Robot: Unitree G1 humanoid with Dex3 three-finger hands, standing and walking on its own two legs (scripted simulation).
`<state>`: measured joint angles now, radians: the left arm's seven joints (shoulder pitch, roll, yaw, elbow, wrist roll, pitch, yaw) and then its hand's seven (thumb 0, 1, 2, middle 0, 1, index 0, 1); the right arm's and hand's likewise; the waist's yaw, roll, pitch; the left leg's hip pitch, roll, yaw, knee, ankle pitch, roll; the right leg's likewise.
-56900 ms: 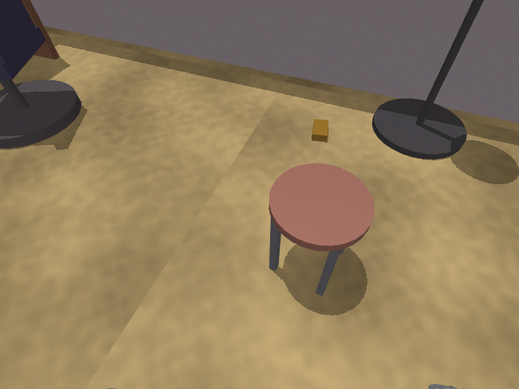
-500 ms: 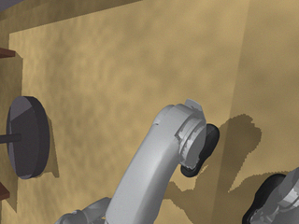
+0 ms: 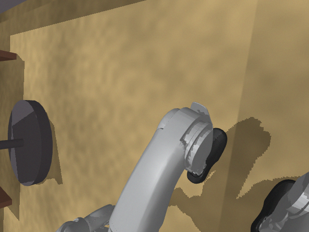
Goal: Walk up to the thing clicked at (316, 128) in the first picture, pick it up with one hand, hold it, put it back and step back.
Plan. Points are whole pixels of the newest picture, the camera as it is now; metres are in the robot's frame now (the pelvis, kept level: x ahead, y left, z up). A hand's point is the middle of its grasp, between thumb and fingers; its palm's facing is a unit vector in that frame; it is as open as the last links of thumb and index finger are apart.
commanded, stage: withdraw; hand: right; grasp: from above
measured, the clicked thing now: out of the picture +0.46 -0.33 -0.31
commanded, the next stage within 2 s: home in 0.84 s
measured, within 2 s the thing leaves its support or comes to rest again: rests again in 0.40 s
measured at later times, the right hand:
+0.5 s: hand out of the picture +0.46 -0.38 -0.14, palm faces -0.16 +0.32 -0.93, open 13.6 cm
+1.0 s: hand out of the picture +0.42 -0.35 -0.14, palm faces -0.57 +0.22 -0.79, open 13.0 cm
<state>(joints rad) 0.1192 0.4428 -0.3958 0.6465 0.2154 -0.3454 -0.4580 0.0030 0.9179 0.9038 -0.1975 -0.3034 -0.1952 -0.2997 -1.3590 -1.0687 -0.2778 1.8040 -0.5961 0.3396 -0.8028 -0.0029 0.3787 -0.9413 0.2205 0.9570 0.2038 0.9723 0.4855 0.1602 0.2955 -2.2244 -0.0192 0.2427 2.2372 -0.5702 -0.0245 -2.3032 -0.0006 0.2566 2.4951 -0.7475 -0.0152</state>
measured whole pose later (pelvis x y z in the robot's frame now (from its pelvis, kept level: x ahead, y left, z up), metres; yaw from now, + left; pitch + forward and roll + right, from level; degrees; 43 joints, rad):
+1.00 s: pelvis -0.01 +0.01 +0.02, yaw -9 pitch +32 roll +8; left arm 0.17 0.35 -0.14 0.67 0.11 -0.08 -0.13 0.00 0.90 0.90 -0.20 -0.30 -0.20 -0.30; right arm -1.09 -0.78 0.03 1.47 -1.09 -0.10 -0.12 0.00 0.32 -0.90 0.23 0.87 0.23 0.87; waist 0.28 0.00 0.03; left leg -2.22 0.02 0.10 2.22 -0.57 -0.01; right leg -2.25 0.02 0.09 2.35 -0.68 -0.02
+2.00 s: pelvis +0.03 +0.01 +0.26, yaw -14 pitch +26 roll +3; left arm 0.12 0.23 0.00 0.57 -0.05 -0.09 0.06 0.00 0.90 0.90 -0.20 -0.30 -0.20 -0.30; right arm 0.07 -0.31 0.01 0.27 -0.12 0.21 -0.08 0.01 -0.89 -0.91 0.21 0.31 0.21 0.31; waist 0.06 -0.04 -0.21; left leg -1.39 0.00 0.06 1.50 -0.55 0.01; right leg -1.39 0.01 0.05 1.56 -0.62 -0.01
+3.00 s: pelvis +0.09 -0.02 +0.39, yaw -16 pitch +10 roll +3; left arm 0.29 0.22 -0.04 0.53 -0.01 -0.22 0.17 0.01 0.90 0.90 -0.21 -0.30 -0.20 -0.30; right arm 0.50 -0.23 -0.02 -0.11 0.06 0.43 -0.02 0.01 -0.90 -0.90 0.20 0.30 0.20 0.30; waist 0.03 -0.05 -0.17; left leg -0.65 0.00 0.05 0.92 -0.45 -0.01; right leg -0.66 0.00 0.05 1.01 -0.52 -0.02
